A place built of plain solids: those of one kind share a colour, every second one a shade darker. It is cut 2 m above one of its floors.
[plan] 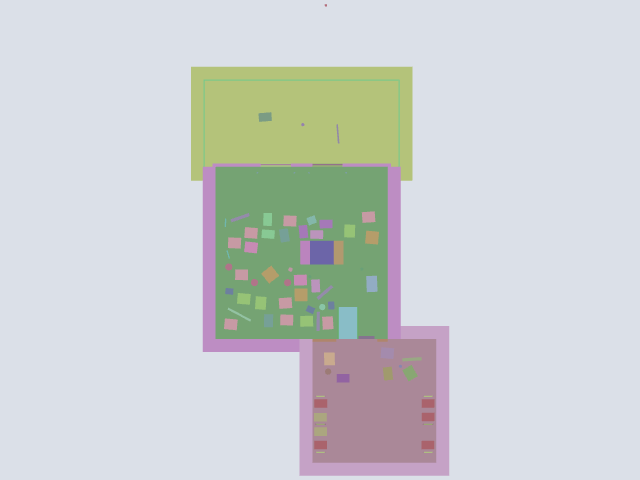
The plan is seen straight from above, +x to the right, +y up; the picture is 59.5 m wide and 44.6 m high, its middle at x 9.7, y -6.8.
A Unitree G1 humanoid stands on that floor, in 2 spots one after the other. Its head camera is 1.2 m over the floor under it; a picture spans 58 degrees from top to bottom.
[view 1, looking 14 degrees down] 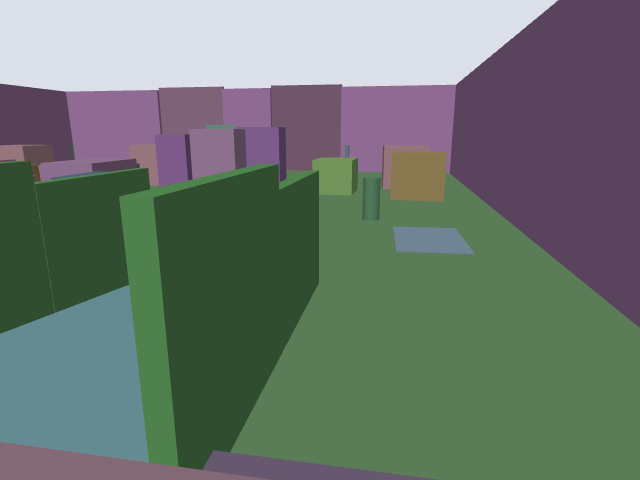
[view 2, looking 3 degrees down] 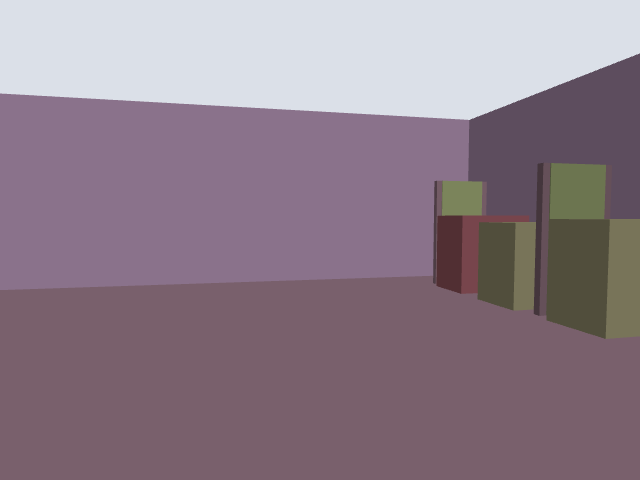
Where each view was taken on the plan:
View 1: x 14.02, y -17.24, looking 100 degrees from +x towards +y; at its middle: floor_low_concrete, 6.33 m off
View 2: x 14.02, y -19.40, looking -103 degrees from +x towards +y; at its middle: wall_brick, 8.33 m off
